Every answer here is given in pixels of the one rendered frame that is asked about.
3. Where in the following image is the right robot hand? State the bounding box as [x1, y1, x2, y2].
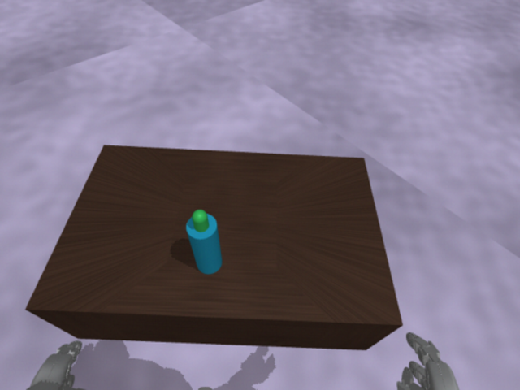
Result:
[396, 332, 459, 390]

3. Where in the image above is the left robot hand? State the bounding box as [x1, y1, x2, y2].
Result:
[30, 341, 85, 390]

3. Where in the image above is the bottle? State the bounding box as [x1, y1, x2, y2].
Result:
[186, 210, 222, 274]

